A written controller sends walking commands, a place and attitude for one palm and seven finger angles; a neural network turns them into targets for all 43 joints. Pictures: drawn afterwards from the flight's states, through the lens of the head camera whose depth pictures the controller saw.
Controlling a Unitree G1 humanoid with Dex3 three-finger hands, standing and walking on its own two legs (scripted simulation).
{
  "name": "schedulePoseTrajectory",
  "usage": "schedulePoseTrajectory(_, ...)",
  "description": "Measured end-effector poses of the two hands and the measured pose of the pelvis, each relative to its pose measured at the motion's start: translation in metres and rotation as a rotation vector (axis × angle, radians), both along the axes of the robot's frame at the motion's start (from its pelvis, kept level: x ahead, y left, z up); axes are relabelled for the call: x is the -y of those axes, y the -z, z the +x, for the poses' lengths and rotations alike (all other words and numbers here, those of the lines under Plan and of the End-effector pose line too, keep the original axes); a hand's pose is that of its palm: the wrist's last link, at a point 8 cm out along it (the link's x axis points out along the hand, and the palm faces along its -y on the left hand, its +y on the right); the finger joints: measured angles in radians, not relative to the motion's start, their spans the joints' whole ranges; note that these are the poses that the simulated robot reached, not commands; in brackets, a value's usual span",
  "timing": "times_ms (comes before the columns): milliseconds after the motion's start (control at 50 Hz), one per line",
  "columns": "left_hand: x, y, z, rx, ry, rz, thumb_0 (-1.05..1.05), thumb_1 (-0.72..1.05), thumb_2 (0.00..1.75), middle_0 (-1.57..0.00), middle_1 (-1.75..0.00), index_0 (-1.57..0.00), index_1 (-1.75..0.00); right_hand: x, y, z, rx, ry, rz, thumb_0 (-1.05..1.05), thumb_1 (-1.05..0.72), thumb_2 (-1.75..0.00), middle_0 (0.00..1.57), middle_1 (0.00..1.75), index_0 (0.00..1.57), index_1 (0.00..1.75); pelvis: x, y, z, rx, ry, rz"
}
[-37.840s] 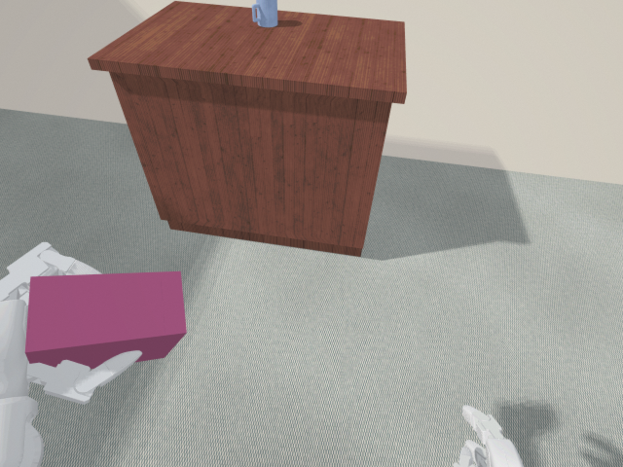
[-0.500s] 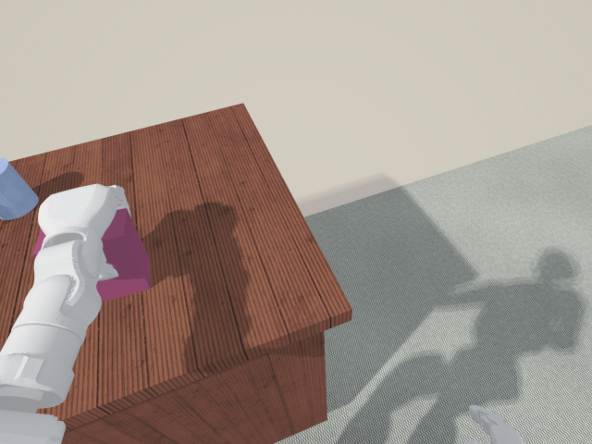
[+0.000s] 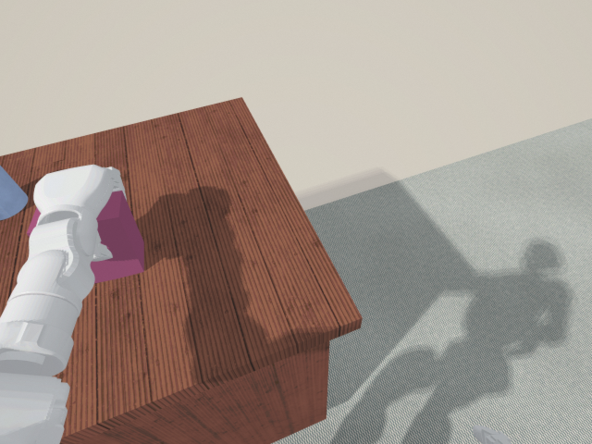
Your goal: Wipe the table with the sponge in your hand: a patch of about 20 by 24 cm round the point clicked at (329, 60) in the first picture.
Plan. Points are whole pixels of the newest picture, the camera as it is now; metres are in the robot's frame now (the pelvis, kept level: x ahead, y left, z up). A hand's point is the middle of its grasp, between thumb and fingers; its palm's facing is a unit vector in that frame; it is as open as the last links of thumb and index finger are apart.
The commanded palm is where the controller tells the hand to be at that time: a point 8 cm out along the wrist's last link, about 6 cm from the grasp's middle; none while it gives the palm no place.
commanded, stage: wipe forward along the first lane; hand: left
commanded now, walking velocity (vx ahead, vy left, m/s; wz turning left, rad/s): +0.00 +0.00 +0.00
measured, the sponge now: (99, 249) +0.37 +0.33 +0.05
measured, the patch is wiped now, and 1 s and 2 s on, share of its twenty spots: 0.45 0.50 0.70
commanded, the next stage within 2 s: slide across to the middle lane in 0.08 s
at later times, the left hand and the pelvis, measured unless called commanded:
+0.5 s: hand (119, 203) +0.41 +0.29 +0.11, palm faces -0.02 -0.02 -1.00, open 9.9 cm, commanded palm +0.39 +0.28 +0.16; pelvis +0.00 +0.02 +0.00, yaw +1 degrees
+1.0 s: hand (161, 193) +0.43 +0.23 +0.11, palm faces -0.02 -0.03 -1.00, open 9.9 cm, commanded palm +0.40 +0.23 +0.15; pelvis +0.02 +0.00 +0.00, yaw +0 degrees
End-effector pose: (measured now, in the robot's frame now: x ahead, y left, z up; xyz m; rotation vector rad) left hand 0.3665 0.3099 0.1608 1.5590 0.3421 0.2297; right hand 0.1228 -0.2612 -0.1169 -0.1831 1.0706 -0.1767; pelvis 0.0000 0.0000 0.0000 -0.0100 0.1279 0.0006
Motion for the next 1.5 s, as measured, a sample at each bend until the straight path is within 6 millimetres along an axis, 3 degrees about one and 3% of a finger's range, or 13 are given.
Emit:
schedulePoseTrajectory(280, -0.008, -0.003, 0.022, -0.023, -0.003, 0.029, 0.0, -0.55, 1.13, -0.77, -1.38, -0.78, -1.39, -0.016, -0.002, -0.002, -0.013, -0.003, 0.001, 0.01, -0.91, -0.9, 0.2, 0.3, 0.2, 0.3, -0.01, 0.0, -0.002, -0.017, -0.01, -0.005)
schedulePoseTrajectory(480, 0.021, -0.003, 0.025, 0.052, 0.068, -0.014, 0.0, -0.53, 1.11, -0.76, -1.4, -0.76, -1.4, -0.026, 0.005, -0.006, -0.051, 0.008, 0.025, 0.01, -0.91, -0.9, 0.2, 0.3, 0.2, 0.3, -0.018, -0.001, 0.004, 0.001, -0.013, -0.005)
schedulePoseTrajectory(720, 0.044, -0.005, 0.036, 0.045, 0.019, 0.0, 0.0, -0.52, 1.1, -0.76, -1.39, -0.76, -1.4, -0.037, 0.0, 0.028, 0.016, -0.033, 0.061, 0.01, -0.91, -0.9, 0.2, 0.3, 0.2, 0.3, -0.014, -0.003, 0.009, 0.01, -0.019, 0.001)
schedulePoseTrajectory(960, 0.079, -0.004, 0.047, 0.048, 0.045, -0.014, 0.0, -0.51, 1.09, -0.75, -1.39, -0.76, -1.4, -0.026, -0.004, 0.047, 0.039, -0.044, 0.062, 0.01, -0.91, -0.9, 0.2, 0.3, 0.2, 0.3, -0.003, -0.003, 0.017, 0.013, -0.013, 0.006)
schedulePoseTrajectory(1240, 0.087, -0.002, 0.016, 0.096, 0.001, -0.037, -0.01, -0.5, 1.08, -0.74, -1.4, -0.74, -1.41, -0.008, -0.011, 0.053, 0.084, -0.034, 0.077, 0.01, -0.91, -0.9, 0.2, 0.3, 0.2, 0.3, 0.009, -0.003, 0.018, 0.043, 0.008, 0.012)
schedulePoseTrajectory(1500, 0.096, -0.001, -0.012, 0.096, 0.004, -0.035, -0.01, -0.49, 1.08, -0.73, -1.41, -0.74, -1.42, -0.014, -0.025, 0.067, 0.187, -0.06, 0.092, 0.01, -0.91, -0.9, 0.2, 0.3, 0.2, 0.3, 0.014, -0.003, 0.004, 0.07, 0.008, 0.017)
